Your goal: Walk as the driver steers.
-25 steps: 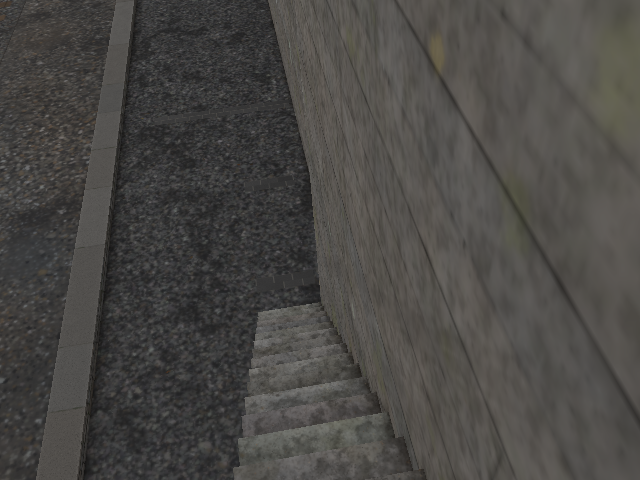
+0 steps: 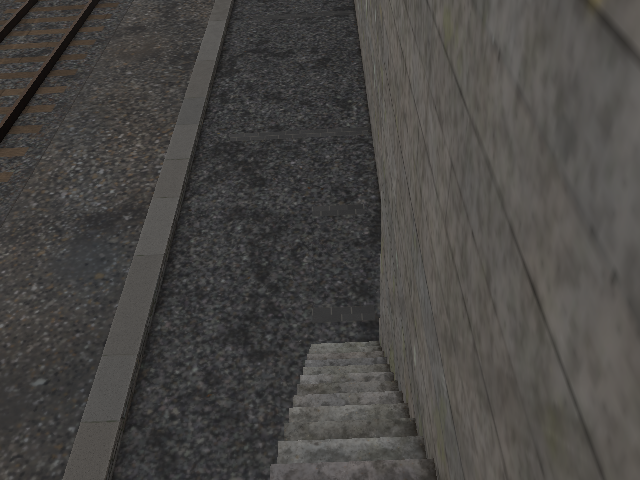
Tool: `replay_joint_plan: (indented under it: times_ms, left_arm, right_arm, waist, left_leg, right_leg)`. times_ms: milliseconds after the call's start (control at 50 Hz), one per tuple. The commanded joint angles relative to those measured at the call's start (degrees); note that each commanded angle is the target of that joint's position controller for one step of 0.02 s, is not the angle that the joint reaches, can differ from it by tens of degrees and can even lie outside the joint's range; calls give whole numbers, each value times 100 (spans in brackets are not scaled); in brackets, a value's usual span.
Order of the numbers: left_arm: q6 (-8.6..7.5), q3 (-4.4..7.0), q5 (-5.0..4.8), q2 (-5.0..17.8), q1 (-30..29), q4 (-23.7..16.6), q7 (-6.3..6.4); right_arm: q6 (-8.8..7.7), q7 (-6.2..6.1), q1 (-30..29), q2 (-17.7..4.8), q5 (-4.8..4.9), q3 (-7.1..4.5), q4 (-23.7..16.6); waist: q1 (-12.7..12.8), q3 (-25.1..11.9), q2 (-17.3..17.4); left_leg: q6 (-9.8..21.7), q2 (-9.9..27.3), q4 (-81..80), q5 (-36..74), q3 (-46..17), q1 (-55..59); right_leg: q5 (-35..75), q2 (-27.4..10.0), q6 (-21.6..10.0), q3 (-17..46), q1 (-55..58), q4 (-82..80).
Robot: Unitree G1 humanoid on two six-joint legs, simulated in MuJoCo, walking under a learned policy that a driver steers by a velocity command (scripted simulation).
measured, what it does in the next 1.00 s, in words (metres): goes down: left foot 0.22 m lower, then right foot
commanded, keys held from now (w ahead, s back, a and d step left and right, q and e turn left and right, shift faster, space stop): w+q+shift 0.18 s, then w+e+shift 0.04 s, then e+shift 0.52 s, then shift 0.20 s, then q+shift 0.06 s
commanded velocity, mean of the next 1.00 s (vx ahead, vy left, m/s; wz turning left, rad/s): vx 0.32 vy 0.06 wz -0.15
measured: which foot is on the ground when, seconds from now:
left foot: up 0.00-0.28, down 0.30-0.82, up 0.84-1.00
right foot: down 0.00-0.26, up 0.28-0.80, down 0.82-1.00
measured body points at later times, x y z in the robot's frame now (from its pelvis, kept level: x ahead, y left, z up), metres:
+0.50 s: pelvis +0.16 +0.18 -0.30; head +0.13 +0.21 +0.15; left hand +0.26 +0.43 -0.43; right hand +0.09 -0.07 -0.43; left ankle +0.18 +0.31 -0.97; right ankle +0.25 +0.03 -0.78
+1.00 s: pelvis +0.28 +0.05 -0.30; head +0.29 +0.01 +0.15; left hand +0.34 +0.31 -0.42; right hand +0.39 -0.23 -0.43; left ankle +0.26 +0.27 -0.90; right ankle +0.28 -0.02 -0.96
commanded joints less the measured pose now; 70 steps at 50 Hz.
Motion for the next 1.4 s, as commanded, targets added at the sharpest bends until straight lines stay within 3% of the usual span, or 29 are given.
replay_joint_plan:
  times_ms: [20, 60, 80, 120, 140, 180, 240, 280, 300, 320, 340, 380, 400, 460, 540, 600, 680, 780, 820, 840, 860, 940, 980, 1020, 1080, 1160, 1240, 1280, 1400]
  left_arm:
    - [73, 315, -558, 1651, 2685, 341, 234]
    - [295, 43, 123, 776, 1817, 52, 487]
    - [225, 237, -127, 1313, 343, -267, 805]
    - [363, 59, -252, 1124, -2489, -1365, 978]
    - [330, 256, 17, 2013, -2394, -1613, 912]
    - [94, 214, -146, 1507, -2790, -2023, 885]
    - [502, 153, -402, 799, -758, -1269, 537]
    - [777, 136, -193, 776, -953, -1281, 572]
    - [759, 159, -112, 558, -1992, -1453, 597]
    - [832, 142, -481, -320, -584, -1671, 695]
    - [729, -47, -729, -904, 220, -1954, 665]
    - [777, 12, -1070, 14, -480, -1677, 752]
    - [695, -97, -948, -107, -716, -1848, 724]
    - [820, -67, -364, 320, -1137, -1868, 542]
    - [1029, -6, -688, 396, -2506, -2540, 431]
    - [1224, -17, -760, 208, -2995, -2883, 358]
    - [1458, -3, -406, -57, -2922, -3134, 131]
    - [1354, 65, -146, 385, -2146, -2757, -42]
    - [1339, 228, -34, 816, -748, -1984, -12]
    - [1263, 304, -66, 1304, -231, -1503, -124]
    - [1190, 167, -328, 1631, -1016, -1581, -172]
    - [1074, -182, -608, 892, -2271, -1262, 143]
    - [911, -306, -157, 596, -2599, -979, 494]
    - [750, -404, 85, 533, -2705, -893, 640]
    - [612, -188, -171, 994, -1994, -702, 747]
    - [544, -119, -198, 716, -1083, -767, 894]
    - [456, -110, -394, 371, -110, -1123, 792]
    - [366, -232, -439, 210, -331, -1321, 786]
    - [803, -294, 74, 439, -1248, -1954, 699]
  right_arm:
    - [-30, 128, -643, 325, 27, 20, -967]
    - [-72, 328, -1207, -189, 560, -186, -1528]
    - [-14, 361, -816, -107, 661, -174, -1745]
    - [114, 503, 226, -281, 314, -93, -1715]
    - [4, 487, 474, -73, 52, -135, -1514]
    - [-155, 543, 743, -605, 28, -377, -1417]
    - [-158, 593, 597, -269, 214, -172, -604]
    - [-256, 721, 2074, -486, -3, -253, -250]
    - [-377, 739, 3699, -1044, -304, -352, 585]
    - [-459, 715, 3814, -1924, -137, -331, 855]
    - [-381, 617, 3415, -2755, 180, -535, 954]
    - [-382, 587, 2206, -1474, 1, -279, 850]
    - [-491, 545, 1458, -1307, -77, -192, 663]
    - [-571, 271, 206, 166, -588, 343, 73]
    - [-575, 61, 939, -1141, -666, 35, -441]
    - [-535, 26, 1676, -1048, -389, -37, -575]
    - [-452, 48, 1127, -1014, -595, -81, -765]
    - [-341, 258, 436, -1300, -185, -275, -771]
    - [-308, 390, -340, -1399, -23, -332, -675]
    - [-348, 279, -696, -1266, 11, -382, -985]
    - [-263, 210, -46, -417, -217, -229, -1384]
    - [60, 256, 1011, -366, -284, -290, -599]
    - [89, 240, 940, -570, -160, -312, -329]
    - [225, 126, 764, -483, -170, -258, -429]
    - [150, 131, 457, -915, -264, -434, -405]
    - [47, 262, 303, -626, -337, -340, -540]
    - [-58, 367, 562, -416, -299, -315, -433]
    - [-84, 337, 66, -310, -361, -299, -952]
    - [150, 264, 193, -494, -87, -325, -1452]
  waist:
    - [845, 938, -2317]
    - [401, 224, -895]
    - [-190, 331, -1667]
    - [-1451, 1006, 152]
    - [-1586, 18, 436]
    - [-1562, 79, -863]
    - [-495, 269, -565]
    - [-1419, 276, -1127]
    - [-2451, 506, -419]
    - [-1354, -73, 2598]
    - [-545, -927, 3653]
    - [-493, -543, 1094]
    - [-99, -435, 2119]
    - [-36, 133, 1185]
    - [-524, 548, 1063]
    - [-1072, 1114, 876]
    - [-960, 840, 724]
    - [-369, -28, 1035]
    - [875, -362, 134]
    - [820, 478, -1343]
    - [-333, 213, -3124]
    - [-1171, -57, -750]
    - [-1282, -807, 140]
    - [-1229, -777, -124]
    - [-863, -433, -263]
    - [-485, 96, -1337]
    - [-125, 760, -342]
    - [-141, 928, -931]
    - [-570, 510, -1016]
  left_leg:
    - [-550, 443, 2826, 434, -1472, -5689]
    - [-130, 864, 1833, 1814, -1575, -5031]
    - [-248, 1396, 1587, 2328, -2299, -5528]
    - [-276, 2005, -3660, 4476, -1424, -2556]
    - [-346, 1209, -2964, 6198, 39, 73]
    - [-516, 1340, -2541, 7743, -308, -442]
    - [-503, 1282, -6606, 7950, 496, 796]
    - [-87, 1943, -7462, 6827, -265, 1692]
    - [-403, 2062, -6240, 7567, -531, 2047]
    - [-1238, 2522, -5260, 10380, -1289, 2205]
    - [-1258, 3506, -6638, 7517, -3606, 2129]
    - [-715, 3536, -7801, 1625, -3596, 419]
    - [-410, 3810, -7847, 617, -4315, -247]
    - [-32, 3515, -6450, 1200, -2637, -2254]
    - [1146, 4173, -7241, 2647, -2310, -1786]
    - [1064, 4227, -7344, 2787, -1674, -789]
    - [388, 3860, -6715, 3236, 57, -857]
    - [-669, 3283, -5280, 3840, 1247, -460]
    - [-839, 2739, -3789, 4833, 1563, -836]
    - [-974, 2211, -1032, 2001, 1006, -2139]
    - [-931, 1324, -438, 655, -631, -2632]
    - [-698, 1324, -1187, 2727, -1996, -2290]
    - [-606, 1553, -2220, 4114, -2453, -1663]
    - [-813, 1626, -2932, 4322, -2056, -1182]
    - [-691, 1362, -4091, 5890, -1938, -1153]
    - [-505, 1354, -4506, 5776, -1551, -1846]
    - [-484, 868, -4998, 7098, -985, -2960]
    - [-479, 776, -5121, 8463, -798, -2964]
    - [-402, 753, -5083, 7113, 381, -2202]
  right_leg:
    - [2889, -2495, -2778, 3885, 3054, 1351]
    - [-329, -1561, -2225, 3461, 1670, 1239]
    - [-1438, -2259, -2188, 4255, 1108, 1391]
    - [-3844, -1247, -1096, 1942, -2973, 1828]
    - [-3866, -1192, -1017, 1330, -4173, 2186]
    - [-5181, -1380, -575, 682, -3968, 3560]
    - [-5035, -583, -326, -1018, -3301, 4680]
    - [-5011, -458, -469, -297, -3222, 6470]
    - [-6107, 462, -238, 573, -4622, 9757]
    - [-5761, 1292, -212, 1430, -6010, 12326]
    - [-4810, 1269, -387, 1741, -6659, 12666]
    - [-2292, 948, -891, 1188, -6195, 10752]
    - [-1535, 676, -1030, 1172, -6222, 10163]
    - [-213, 752, -768, 1353, -5407, 8513]
    - [-1438, 819, -85, 242, -5324, 9325]
    - [-2002, 600, 7, 241, -6274, 9826]
    - [-1250, 456, -33, -161, -4894, 7735]
    - [-1453, 43, -307, 94, -1954, 4776]
    - [-1648, 1036, -345, -1314, 253, 3024]
    - [1619, 422, -592, 479, 379, 2176]
    - [3203, 96, -673, 3032, -749, 1112]
    - [1700, -99, -44, 3364, -788, 1766]
    - [2182, -584, -161, 3525, -616, 2267]
    - [1535, -829, -431, 3490, -1100, 1771]
    - [232, -386, -258, 1813, -888, 2301]
    - [621, -587, -50, 1259, -438, 2160]
    - [-2822, -262, 406, 503, -506, 3021]
    - [-3485, -318, 377, 260, -1445, 3254]
    - [-4463, -1233, -685, 493, -2822, 4062]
